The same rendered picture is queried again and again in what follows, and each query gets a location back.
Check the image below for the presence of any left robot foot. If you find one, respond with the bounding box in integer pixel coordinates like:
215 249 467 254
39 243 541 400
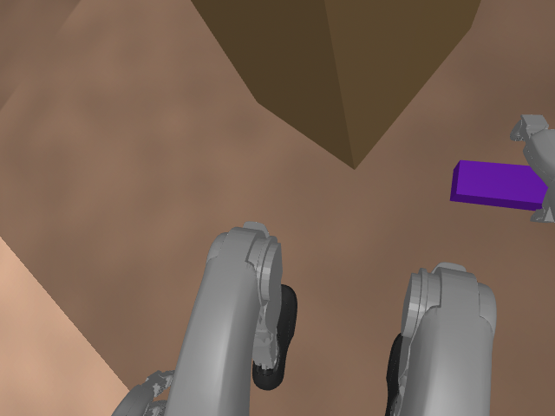
252 284 297 391

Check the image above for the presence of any left robot hand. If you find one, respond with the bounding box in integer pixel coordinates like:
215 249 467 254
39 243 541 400
111 370 175 416

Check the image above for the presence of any right robot hand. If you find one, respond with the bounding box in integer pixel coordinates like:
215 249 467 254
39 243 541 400
510 114 555 223

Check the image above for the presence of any right robot foot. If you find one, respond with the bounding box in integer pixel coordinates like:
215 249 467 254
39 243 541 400
385 333 403 416

